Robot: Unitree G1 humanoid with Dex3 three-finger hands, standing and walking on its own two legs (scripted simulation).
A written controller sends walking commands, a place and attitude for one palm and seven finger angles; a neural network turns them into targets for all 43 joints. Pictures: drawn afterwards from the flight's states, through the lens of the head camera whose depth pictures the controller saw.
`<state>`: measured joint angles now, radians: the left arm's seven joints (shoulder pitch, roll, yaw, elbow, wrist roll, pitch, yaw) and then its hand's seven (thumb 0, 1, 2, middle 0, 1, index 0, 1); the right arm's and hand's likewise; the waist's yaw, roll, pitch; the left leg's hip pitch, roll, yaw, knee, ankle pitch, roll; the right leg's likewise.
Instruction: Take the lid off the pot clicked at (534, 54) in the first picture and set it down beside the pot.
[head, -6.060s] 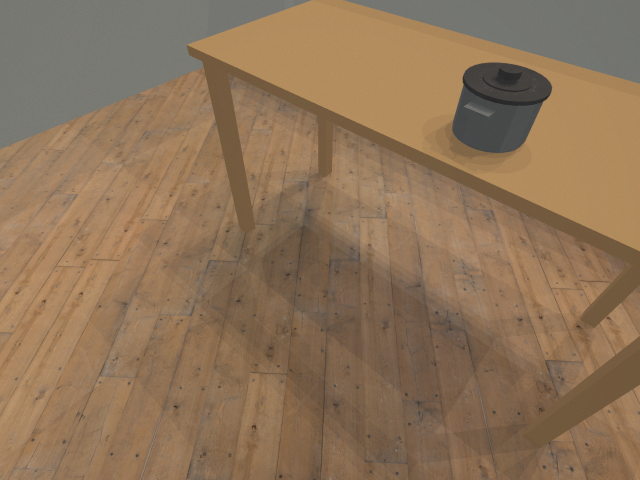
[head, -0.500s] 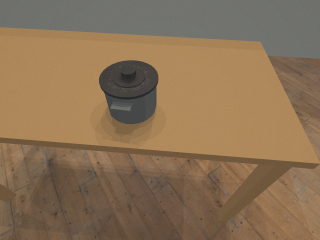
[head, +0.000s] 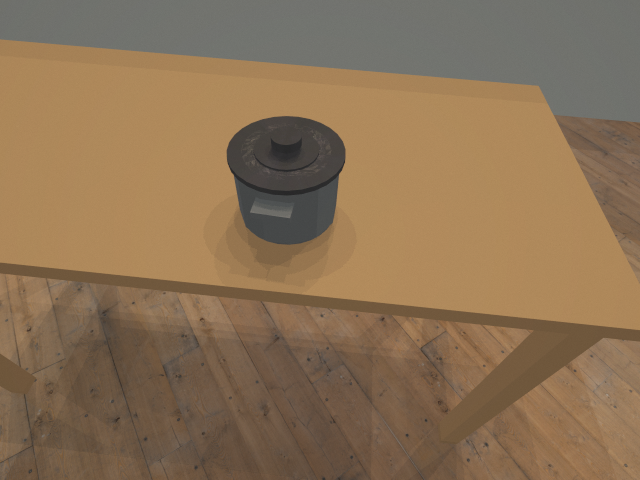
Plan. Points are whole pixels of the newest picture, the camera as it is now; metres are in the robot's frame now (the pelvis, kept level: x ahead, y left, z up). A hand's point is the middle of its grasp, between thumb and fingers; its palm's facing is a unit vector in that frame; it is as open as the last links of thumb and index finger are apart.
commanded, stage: look again from close up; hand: left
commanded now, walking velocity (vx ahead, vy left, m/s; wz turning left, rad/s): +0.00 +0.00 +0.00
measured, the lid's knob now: (286, 139) +0.50 +0.09 +0.15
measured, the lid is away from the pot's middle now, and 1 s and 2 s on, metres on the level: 0.00 0.00 0.00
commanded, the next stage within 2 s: lift the closed hand beside the body in 0.20 s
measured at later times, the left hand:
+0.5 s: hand (176, 472) +0.14 +0.18 -0.06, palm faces +0.18 -0.94 -0.29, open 6.6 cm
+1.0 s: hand out of the picture +0.11 +0.20 +0.05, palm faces +0.29 -0.88 -0.37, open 3.1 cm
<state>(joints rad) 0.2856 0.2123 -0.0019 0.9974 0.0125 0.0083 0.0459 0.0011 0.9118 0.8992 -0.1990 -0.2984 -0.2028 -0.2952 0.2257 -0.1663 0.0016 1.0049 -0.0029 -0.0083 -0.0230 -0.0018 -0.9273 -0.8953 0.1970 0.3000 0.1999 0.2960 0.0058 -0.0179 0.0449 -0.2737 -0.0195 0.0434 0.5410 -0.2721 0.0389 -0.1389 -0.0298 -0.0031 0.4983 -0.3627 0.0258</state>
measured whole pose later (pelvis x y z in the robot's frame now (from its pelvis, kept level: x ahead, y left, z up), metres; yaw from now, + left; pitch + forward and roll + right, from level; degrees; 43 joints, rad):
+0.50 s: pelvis -0.01 -0.01 +0.00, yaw +1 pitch +0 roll +0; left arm 0.44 0.16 0.03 0.25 0.01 0.02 0.13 0.01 0.91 0.90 -0.34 -0.45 -0.34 -0.44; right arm 0.23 -0.18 -0.02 0.81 0.03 -0.16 -0.01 0.01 -0.92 -0.90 0.20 0.30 0.20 0.30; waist -0.01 0.01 -0.03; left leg -0.26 -0.03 0.02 0.47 -0.21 0.02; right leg -0.13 -0.03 -0.02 0.46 -0.33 0.02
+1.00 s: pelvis -0.02 -0.03 +0.01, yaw +2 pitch -3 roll +0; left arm 0.68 0.27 0.15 -0.24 -0.03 -0.05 0.07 0.01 0.90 0.90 -1.23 -1.42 -1.23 -1.42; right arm 0.20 -0.19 0.01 0.60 0.01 -0.12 -0.08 0.01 -0.91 -0.90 0.20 0.30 0.20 0.30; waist 0.06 0.04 0.01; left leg -0.20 0.02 0.00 0.44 -0.19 -0.01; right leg -0.05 0.02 -0.05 0.40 -0.30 -0.02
